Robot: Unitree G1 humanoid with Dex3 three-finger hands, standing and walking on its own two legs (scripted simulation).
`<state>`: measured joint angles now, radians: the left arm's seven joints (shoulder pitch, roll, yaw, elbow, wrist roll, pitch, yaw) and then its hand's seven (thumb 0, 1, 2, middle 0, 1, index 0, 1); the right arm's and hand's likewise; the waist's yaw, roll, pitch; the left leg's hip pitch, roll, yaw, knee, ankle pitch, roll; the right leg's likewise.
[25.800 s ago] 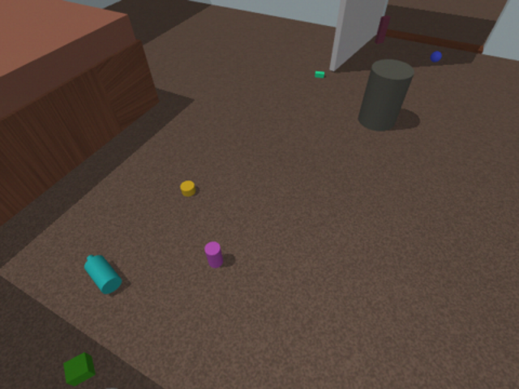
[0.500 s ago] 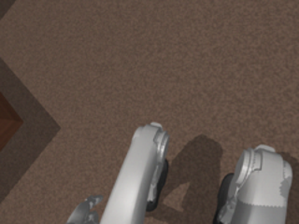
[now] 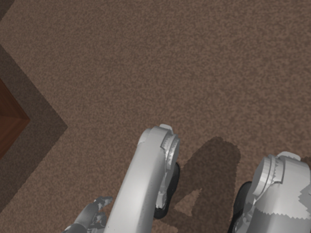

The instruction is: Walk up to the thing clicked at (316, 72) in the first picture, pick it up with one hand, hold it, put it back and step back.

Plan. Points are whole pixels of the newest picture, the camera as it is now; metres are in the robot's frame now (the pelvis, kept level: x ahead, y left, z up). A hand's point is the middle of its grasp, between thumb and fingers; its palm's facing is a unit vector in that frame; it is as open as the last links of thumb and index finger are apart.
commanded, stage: lower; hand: right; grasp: from above
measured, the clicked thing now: out of the picture +0.48 -0.35 -0.22
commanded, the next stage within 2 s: rest in 0.22 s
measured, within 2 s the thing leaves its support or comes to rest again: rests again in 1.30 s
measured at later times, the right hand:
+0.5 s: hand out of the picture +0.47 -0.33 -0.22, palm faces -0.45 +0.13 -0.88, open 6.6 cm
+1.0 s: hand out of the picture +0.47 -0.33 -0.25, palm faces -0.44 +0.15 -0.89, open 6.5 cm
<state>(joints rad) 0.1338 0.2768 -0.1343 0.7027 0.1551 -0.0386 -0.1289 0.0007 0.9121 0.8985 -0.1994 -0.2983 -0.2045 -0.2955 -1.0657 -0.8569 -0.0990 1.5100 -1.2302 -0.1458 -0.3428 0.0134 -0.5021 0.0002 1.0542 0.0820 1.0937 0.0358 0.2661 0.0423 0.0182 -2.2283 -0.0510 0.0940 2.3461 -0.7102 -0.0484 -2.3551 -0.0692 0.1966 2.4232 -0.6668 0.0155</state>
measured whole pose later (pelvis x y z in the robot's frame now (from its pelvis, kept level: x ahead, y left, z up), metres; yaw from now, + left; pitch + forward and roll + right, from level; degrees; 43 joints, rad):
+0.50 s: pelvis +0.00 +0.00 -0.02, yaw +2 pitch +31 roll +11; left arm 0.12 0.28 -0.20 0.69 0.20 -0.09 -0.15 0.00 0.91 0.90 -0.20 -0.30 -0.20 -0.30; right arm -1.07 -0.93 -0.14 1.59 -1.25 -0.16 -0.44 0.01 -0.51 0.00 1.05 0.09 1.09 0.05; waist 0.31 0.09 0.09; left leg -2.25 -0.07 0.12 2.39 -0.72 -0.06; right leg -2.39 -0.07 0.24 2.50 -0.69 0.02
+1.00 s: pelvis +0.00 -0.01 -0.02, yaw +4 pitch +29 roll +13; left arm 0.09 0.30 -0.26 0.66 0.24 -0.15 -0.18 0.00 0.91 0.90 -0.20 -0.30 -0.20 -0.30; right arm -1.09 -1.00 -0.13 1.66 -1.24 -0.16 -0.51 0.01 -0.50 0.00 1.07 0.06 1.10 0.03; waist 0.34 0.13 0.14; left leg -2.23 -0.08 0.15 2.40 -0.71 -0.06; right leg -2.38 -0.07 0.27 2.53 -0.70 0.02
